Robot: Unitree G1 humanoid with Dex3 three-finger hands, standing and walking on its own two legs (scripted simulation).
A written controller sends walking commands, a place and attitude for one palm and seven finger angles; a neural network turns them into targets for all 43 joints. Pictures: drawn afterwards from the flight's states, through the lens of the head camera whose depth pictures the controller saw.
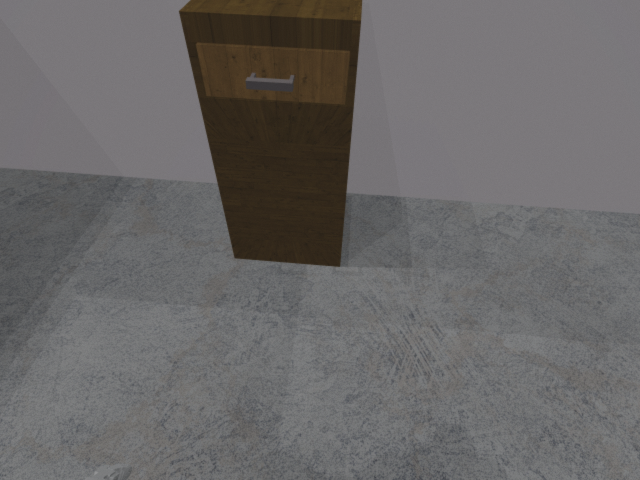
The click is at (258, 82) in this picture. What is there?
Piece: drawer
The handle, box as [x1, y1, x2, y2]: [246, 73, 294, 91]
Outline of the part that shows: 246,79 246,88 292,91 292,82 294,76 291,75 289,79 256,78 255,73 252,73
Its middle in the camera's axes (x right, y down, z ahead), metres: -0.13 -0.41 +1.01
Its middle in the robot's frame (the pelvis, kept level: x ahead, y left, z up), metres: +1.04 +0.18 +0.02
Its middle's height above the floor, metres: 0.79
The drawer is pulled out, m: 0.00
